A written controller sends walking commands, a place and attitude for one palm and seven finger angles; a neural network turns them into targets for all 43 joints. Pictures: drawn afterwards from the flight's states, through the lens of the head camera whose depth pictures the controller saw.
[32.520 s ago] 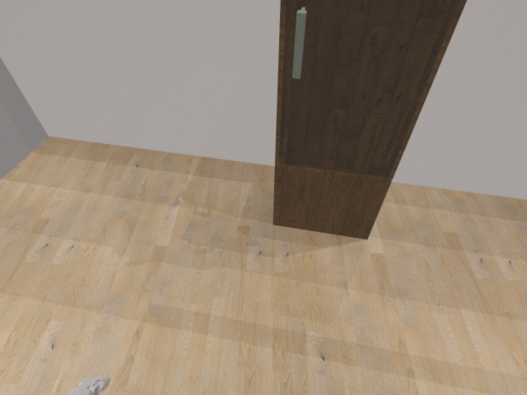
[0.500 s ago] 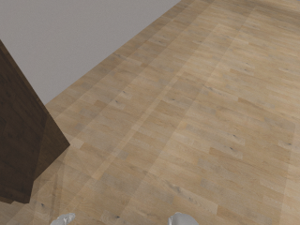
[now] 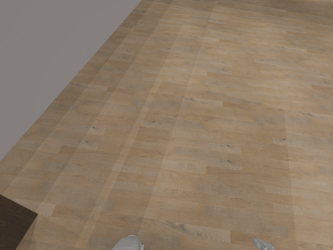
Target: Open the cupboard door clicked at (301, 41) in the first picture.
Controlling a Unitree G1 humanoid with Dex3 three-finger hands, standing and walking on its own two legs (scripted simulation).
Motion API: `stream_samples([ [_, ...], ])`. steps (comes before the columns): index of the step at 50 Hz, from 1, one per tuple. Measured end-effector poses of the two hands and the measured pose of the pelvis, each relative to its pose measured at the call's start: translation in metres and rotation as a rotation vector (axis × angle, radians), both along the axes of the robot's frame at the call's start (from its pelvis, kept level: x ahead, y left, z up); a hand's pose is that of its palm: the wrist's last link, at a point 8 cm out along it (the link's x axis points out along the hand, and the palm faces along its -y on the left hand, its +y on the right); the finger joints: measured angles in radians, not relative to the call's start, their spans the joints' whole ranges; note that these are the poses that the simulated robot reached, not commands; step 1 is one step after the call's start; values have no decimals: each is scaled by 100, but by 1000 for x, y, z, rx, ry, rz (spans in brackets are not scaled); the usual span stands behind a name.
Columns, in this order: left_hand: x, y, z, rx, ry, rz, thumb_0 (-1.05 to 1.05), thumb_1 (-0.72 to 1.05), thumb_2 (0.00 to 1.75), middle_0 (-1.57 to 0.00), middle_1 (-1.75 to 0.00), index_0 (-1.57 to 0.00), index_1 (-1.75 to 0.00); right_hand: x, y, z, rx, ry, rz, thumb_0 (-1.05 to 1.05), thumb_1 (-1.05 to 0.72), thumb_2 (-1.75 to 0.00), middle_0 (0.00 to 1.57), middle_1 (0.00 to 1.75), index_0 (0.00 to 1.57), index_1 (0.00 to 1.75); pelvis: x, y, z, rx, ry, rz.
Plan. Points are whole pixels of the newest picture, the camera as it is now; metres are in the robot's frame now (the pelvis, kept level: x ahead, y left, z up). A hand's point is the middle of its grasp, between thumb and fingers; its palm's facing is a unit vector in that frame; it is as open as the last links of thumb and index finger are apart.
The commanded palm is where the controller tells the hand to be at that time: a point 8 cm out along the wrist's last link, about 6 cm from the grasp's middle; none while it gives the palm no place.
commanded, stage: walk to a spot facing it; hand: left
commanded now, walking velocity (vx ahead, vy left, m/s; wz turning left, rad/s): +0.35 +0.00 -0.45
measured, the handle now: out of the picture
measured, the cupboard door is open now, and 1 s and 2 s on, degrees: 41 41 41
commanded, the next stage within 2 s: turn to face it in 1.12 s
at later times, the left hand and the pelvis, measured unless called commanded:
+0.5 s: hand (150, 154) +0.42 +0.08 -0.15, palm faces -0.33 -0.91 -0.23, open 7.4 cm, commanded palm none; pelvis +0.21 -0.05 -0.01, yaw -15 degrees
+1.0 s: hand (156, 152) +0.45 +0.07 -0.19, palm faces -0.22 -0.96 -0.15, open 7.3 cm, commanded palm none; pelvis +0.45 -0.11 -0.01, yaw -17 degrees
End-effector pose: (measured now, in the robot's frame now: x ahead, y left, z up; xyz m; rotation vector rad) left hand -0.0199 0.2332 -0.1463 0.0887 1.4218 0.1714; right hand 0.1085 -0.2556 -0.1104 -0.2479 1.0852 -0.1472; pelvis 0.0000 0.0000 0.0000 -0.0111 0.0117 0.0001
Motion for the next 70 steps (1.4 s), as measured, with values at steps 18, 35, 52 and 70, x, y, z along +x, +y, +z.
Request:
stream_samples([
  [18,324,-17,32,12,-291,-346,0,91,90,-19,-29,-20,-30,-74,48,-9,116,360,-353,1,-91,-90,20,30,21,30,138,0,12,12,17,-206],
  [35,458,-134,26,26,-276,-371,-4,96,90,-20,-30,-21,-30,100,-57,-23,145,277,-441,1,-91,-90,20,30,20,30,285,-97,10,23,3,-285],
  [52,506,-119,-13,-7,93,-286,0,91,90,-20,-30,-20,-30,396,-112,-17,39,-26,-294,0,-91,-90,20,30,20,30,471,-112,-10,5,-15,-306],
  [70,819,-247,10,21,-285,-472,0,92,90,-20,-29,-20,-30,346,-101,-35,242,507,-539,1,-91,-90,20,30,20,30,626,-206,-10,38,-5,-309],
])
